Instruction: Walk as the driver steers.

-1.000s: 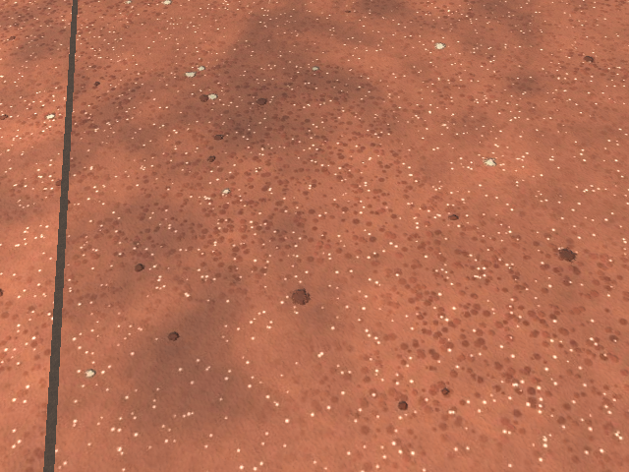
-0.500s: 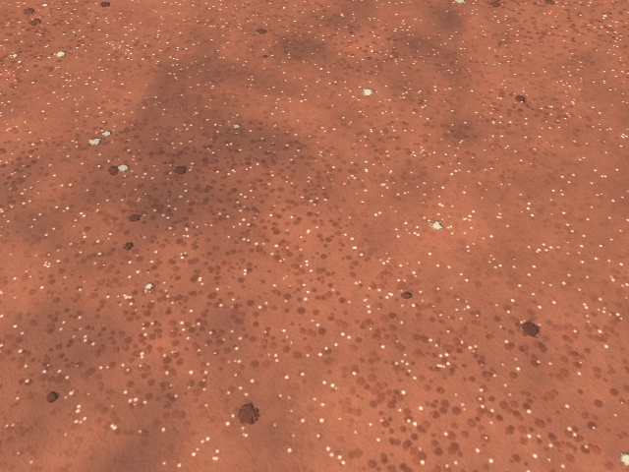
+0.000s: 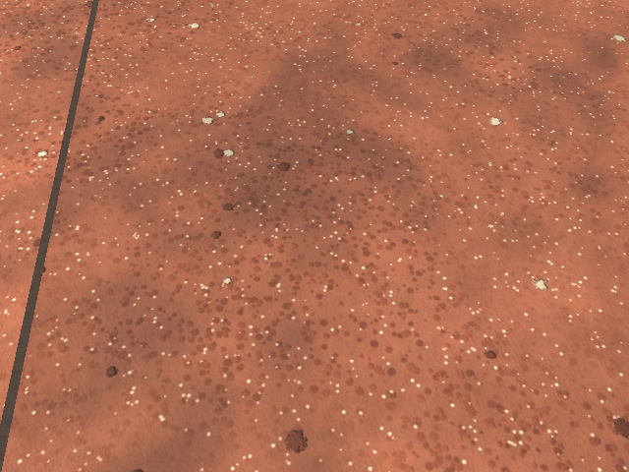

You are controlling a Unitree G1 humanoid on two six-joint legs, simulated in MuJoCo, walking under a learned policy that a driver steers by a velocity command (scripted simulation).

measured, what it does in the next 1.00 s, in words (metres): walks ahead, turning left: left foot, then right foot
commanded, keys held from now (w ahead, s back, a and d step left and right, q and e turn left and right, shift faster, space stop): w+q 0.68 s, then no key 0.32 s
